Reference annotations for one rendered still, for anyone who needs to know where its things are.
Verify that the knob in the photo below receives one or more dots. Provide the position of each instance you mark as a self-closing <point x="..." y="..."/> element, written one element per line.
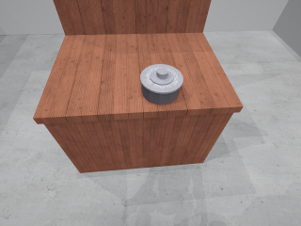
<point x="162" y="72"/>

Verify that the table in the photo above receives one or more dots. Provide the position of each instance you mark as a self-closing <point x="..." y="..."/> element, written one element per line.
<point x="93" y="104"/>

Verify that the lid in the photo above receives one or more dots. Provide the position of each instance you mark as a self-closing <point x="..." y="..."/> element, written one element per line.
<point x="153" y="83"/>

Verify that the pot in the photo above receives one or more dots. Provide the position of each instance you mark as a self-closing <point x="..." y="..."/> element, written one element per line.
<point x="159" y="98"/>

